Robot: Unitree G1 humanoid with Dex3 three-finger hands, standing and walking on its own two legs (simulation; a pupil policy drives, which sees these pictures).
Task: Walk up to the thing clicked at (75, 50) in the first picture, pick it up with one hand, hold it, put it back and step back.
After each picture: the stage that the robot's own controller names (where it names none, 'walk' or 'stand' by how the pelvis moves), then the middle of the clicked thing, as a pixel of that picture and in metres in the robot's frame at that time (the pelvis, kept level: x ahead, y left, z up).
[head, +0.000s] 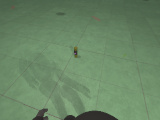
stand; (75, 52) +1.27 +0.30 -0.65
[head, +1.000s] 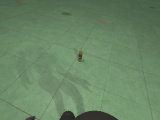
walk; (80, 56) +1.16 +0.14 -0.64
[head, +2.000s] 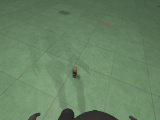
walk; (74, 72) +0.72 +0.17 -0.64
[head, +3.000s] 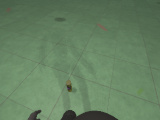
walk; (69, 86) +0.52 +0.24 -0.63
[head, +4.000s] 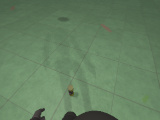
stand; (71, 91) +0.44 +0.22 -0.64
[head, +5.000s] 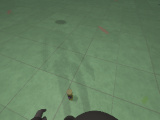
stand; (70, 95) +0.41 +0.22 -0.65
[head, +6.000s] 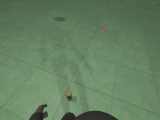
stand; (69, 95) +0.38 +0.20 -0.65
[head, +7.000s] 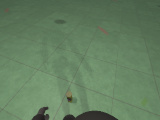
stand; (69, 97) +0.38 +0.21 -0.66
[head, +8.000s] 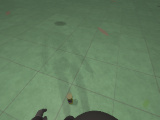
stand; (70, 99) +0.37 +0.21 -0.66
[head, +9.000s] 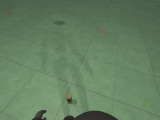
stand; (69, 98) +0.37 +0.21 -0.66
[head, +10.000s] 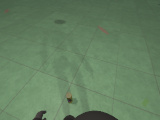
stand; (69, 98) +0.36 +0.21 -0.66
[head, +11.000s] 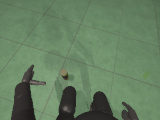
go down; (64, 75) +0.40 +0.23 -0.47
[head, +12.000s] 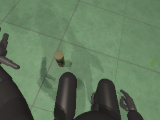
go down; (60, 60) +0.44 +0.27 -0.27
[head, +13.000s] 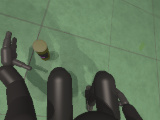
close in; (43, 52) +0.42 +0.30 -0.18
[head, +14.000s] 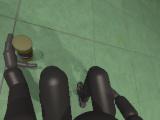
close; (25, 51) +0.40 +0.31 -0.15
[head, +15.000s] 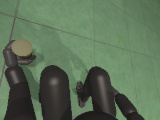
lift; (25, 52) +0.38 +0.32 -0.15
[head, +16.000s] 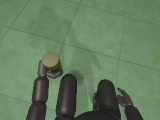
lift; (55, 67) +0.33 +0.23 -0.02
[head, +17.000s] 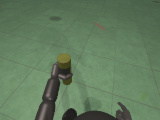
hold; (65, 71) +0.33 +0.16 +0.06
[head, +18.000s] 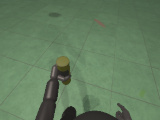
hold; (64, 72) +0.33 +0.17 +0.03
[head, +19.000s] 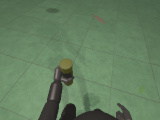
crouch; (67, 74) +0.33 +0.15 +0.00
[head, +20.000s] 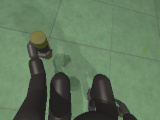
lower; (44, 48) +0.46 +0.27 -0.06
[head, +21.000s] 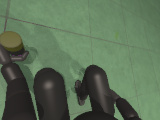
lower; (16, 49) +0.42 +0.32 -0.16
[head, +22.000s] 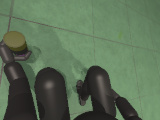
lower; (20, 49) +0.41 +0.32 -0.16
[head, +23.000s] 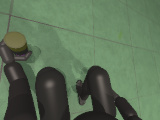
lower; (20, 49) +0.41 +0.32 -0.16
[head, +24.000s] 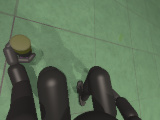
lower; (24, 51) +0.39 +0.32 -0.16
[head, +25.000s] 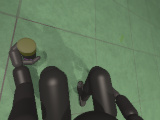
open; (29, 53) +0.39 +0.30 -0.16
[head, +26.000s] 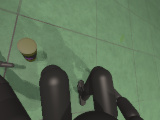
stand; (29, 52) +0.38 +0.30 -0.16
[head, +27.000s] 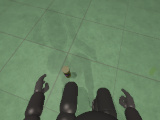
walk; (67, 72) +0.41 +0.23 -0.42
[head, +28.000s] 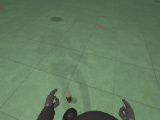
stand; (69, 97) +0.36 +0.21 -0.59
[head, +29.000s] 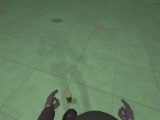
stand; (69, 97) +0.37 +0.21 -0.60
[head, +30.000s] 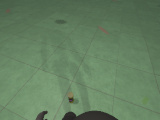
stand; (71, 98) +0.37 +0.20 -0.64
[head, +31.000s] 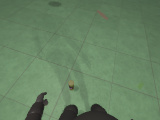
walk; (71, 85) +0.41 +0.16 -0.63
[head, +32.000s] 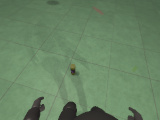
walk; (73, 69) +0.65 +0.22 -0.63
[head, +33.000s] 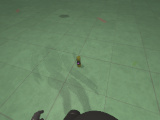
stand; (78, 62) +0.99 +0.26 -0.64
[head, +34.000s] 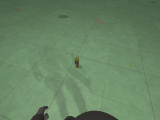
stand; (77, 62) +1.01 +0.24 -0.66
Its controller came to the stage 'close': yes
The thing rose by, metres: 0.68
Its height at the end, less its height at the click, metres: +0.00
